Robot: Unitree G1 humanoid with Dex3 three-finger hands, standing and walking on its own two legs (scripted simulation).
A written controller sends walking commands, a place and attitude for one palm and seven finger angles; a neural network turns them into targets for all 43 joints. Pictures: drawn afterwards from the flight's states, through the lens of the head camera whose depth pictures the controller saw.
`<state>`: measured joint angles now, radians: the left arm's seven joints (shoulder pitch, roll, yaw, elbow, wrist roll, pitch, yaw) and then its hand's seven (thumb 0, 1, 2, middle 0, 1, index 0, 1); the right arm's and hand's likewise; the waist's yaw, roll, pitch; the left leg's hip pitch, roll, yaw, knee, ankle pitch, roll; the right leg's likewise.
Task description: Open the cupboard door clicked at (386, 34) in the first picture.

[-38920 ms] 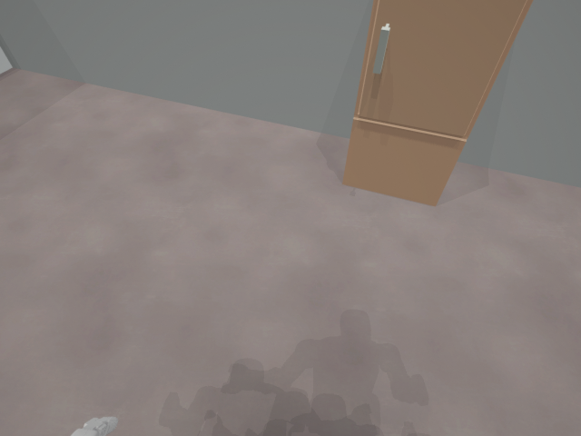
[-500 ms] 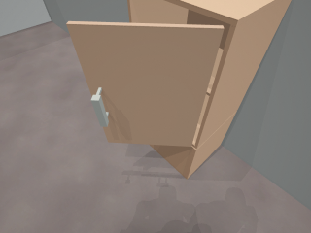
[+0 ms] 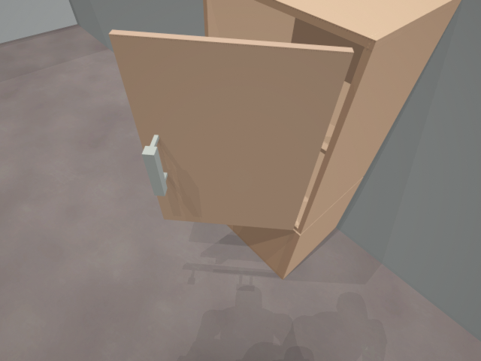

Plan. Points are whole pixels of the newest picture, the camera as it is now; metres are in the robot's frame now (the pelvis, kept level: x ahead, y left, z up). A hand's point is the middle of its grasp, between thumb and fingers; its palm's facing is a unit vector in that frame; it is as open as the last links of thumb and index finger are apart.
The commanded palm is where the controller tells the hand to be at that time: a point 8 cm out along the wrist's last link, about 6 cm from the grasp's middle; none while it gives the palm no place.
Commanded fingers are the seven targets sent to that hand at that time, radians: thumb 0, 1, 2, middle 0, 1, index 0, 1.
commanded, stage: look again from close up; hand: left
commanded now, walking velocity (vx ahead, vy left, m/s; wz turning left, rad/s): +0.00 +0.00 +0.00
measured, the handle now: (158, 165) +0.54 +0.24 -0.05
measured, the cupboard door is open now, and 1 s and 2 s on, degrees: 43 43 43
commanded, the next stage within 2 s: raise the hand with hooked fingers in 0.42 s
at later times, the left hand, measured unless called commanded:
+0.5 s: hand out of the picture +0.00 +0.17 -0.18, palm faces +0.01 -0.98 -0.19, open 7.3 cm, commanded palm none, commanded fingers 0.00 0.90 0.90 -0.20 -0.30 -0.20 -0.30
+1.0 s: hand out of the picture +0.12 +0.19 -0.08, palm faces +0.09 -1.00 +0.00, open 8.9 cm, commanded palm +0.12 +0.24 -0.06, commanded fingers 0.00 0.32 0.65 -0.24 -0.68 -0.24 -0.68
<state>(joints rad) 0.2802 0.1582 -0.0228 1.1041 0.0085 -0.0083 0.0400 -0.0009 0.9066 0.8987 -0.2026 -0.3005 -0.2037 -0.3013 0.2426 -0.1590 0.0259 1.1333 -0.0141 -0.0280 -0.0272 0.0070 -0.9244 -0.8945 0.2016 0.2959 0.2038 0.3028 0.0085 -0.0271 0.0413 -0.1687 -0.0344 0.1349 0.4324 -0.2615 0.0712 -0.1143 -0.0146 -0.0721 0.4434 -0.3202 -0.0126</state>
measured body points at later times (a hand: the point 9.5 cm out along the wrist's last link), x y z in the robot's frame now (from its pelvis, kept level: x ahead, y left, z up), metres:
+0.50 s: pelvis +0.00 +0.00 +0.00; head +0.02 +0.01 +0.45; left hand +0.00 +0.23 -0.16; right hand +0.02 -0.23 -0.15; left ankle -0.01 +0.07 -0.74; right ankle -0.05 -0.11 -0.74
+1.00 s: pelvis -0.06 -0.05 -0.10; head -0.01 -0.02 +0.35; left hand +0.11 +0.24 -0.08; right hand +0.19 -0.28 -0.13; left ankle -0.01 +0.07 -0.74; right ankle -0.05 -0.11 -0.74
